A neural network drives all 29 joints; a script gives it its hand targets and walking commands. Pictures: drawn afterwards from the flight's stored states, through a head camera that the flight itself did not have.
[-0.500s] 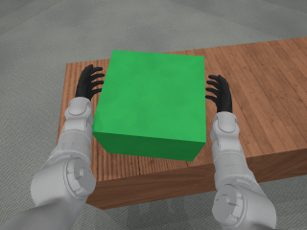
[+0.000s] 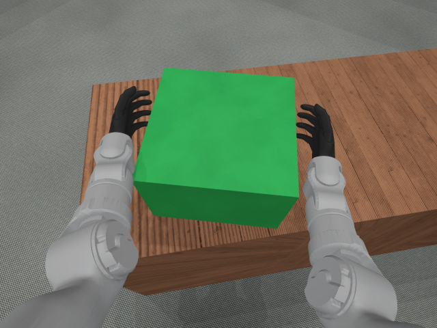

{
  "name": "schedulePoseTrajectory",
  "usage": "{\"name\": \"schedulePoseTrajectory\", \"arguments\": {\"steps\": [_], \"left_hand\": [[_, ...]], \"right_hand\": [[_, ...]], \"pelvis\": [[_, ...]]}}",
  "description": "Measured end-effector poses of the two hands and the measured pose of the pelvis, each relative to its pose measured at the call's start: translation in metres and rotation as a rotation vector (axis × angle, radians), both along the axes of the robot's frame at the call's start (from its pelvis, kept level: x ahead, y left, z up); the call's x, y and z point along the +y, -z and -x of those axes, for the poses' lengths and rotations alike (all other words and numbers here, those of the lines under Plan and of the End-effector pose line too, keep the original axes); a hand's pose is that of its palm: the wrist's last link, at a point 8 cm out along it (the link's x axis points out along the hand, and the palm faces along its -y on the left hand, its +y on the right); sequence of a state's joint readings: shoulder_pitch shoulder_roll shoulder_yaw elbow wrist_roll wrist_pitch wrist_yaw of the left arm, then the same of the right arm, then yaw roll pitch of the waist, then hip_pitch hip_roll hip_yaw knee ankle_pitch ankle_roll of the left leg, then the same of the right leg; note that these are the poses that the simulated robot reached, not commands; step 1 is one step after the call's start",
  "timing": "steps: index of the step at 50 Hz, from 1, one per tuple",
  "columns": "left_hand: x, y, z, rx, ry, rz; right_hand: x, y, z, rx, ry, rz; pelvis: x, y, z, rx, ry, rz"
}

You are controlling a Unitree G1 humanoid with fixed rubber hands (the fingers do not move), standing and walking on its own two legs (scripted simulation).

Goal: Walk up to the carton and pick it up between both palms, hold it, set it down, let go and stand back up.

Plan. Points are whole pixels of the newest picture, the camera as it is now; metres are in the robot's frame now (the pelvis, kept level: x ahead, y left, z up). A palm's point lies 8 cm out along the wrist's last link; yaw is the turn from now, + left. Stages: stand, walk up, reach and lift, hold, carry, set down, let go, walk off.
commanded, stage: set down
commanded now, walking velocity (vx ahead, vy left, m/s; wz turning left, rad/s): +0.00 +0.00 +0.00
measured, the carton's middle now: (221, 149) +0.48 +0.01 -0.03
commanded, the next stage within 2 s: none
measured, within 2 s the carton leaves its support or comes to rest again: neither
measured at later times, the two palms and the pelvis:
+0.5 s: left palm (121, 134) +0.46 +0.19 +0.05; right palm (316, 173) +0.41 -0.17 +0.00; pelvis -0.01 -0.01 -0.02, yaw +0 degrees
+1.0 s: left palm (76, 127) +0.43 +0.24 +0.11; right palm (368, 139) +0.42 -0.23 +0.10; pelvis -0.06 -0.01 -0.03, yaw +2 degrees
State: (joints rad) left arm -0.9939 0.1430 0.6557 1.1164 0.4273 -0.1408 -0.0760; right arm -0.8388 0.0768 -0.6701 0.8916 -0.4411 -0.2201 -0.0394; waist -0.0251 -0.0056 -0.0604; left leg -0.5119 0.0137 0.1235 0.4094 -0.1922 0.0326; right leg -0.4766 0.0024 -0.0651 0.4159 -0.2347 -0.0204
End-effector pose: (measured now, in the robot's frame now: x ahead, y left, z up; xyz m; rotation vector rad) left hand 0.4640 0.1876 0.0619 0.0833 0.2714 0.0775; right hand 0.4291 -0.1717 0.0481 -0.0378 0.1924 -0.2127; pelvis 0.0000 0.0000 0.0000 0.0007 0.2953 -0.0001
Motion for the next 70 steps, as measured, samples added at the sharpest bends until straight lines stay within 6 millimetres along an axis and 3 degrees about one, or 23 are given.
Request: {"name": "schedulePoseTrajectory", "arguments": {"steps": [13, 22, 25, 29, 34, 39, 42, 47, 52, 60, 70], "left_hand": [[-0.001, 0.001, -0.004, 0.018, 0.006, -0.033], [0.002, 0.006, -0.003, 0.024, 0.014, 0.012], [0.005, 0.009, 0.001, 0.026, 0.006, 0.022], [0.015, 0.023, 0.016, 0.068, -0.007, 0.002], [0.039, 0.029, 0.034, 0.05, -0.05, -0.024], [0.065, 0.008, 0.038, -0.031, -0.092, -0.059], [0.071, -0.014, 0.037, -0.079, -0.093, -0.085], [0.062, -0.044, 0.034, -0.092, -0.065, -0.105], [0.05, -0.05, 0.029, -0.067, -0.051, -0.079], [0.053, -0.05, 0.015, -0.072, -0.054, -0.03], [0.076, -0.106, 0.007, -0.11, -0.059, -0.077]], "right_hand": [[-0.004, 0.008, -0.003, -0.016, -0.038, 0.01], [-0.004, 0.046, 0.019, 0.166, -0.086, 0.007], [-0.003, 0.046, 0.022, 0.162, -0.072, 0.002], [-0.007, 0.029, 0.014, 0.104, -0.049, 0.005], [-0.03, -0.006, 0.005, 0.042, -0.008, 0.045], [-0.056, -0.02, 0.012, 0.095, 0.025, 0.052], [-0.061, -0.03, 0.015, 0.074, 0.017, 0.026], [-0.057, -0.047, 0.014, 0.047, -0.026, -0.004], [-0.056, -0.055, 0.012, 0.067, -0.027, -0.005], [-0.056, -0.074, -0.002, 0.041, -0.024, 0.021], [-0.061, -0.105, -0.015, 0.01, 0.0, -0.022]], "pelvis": [[-0.007, 0.001, 0.001, 0.015, 0.004, -0.006], [-0.012, 0.009, 0.007, 0.107, -0.002, 0.006], [-0.012, 0.015, 0.011, 0.148, -0.012, 0.014], [-0.008, 0.022, 0.019, 0.164, -0.024, 0.025], [-0.005, 0.026, 0.031, 0.167, -0.024, 0.035], [-0.007, 0.029, 0.045, 0.178, -0.031, 0.034], [-0.008, 0.031, 0.051, 0.196, -0.036, 0.033], [-0.007, 0.034, 0.06, 0.184, -0.04, 0.029], [-0.007, 0.033, 0.066, 0.173, -0.039, 0.022], [-0.008, 0.025, 0.053, 0.186, -0.029, 0.019], [-0.003, 0.011, 0.024, 0.093, -0.03, 0.035]]}}
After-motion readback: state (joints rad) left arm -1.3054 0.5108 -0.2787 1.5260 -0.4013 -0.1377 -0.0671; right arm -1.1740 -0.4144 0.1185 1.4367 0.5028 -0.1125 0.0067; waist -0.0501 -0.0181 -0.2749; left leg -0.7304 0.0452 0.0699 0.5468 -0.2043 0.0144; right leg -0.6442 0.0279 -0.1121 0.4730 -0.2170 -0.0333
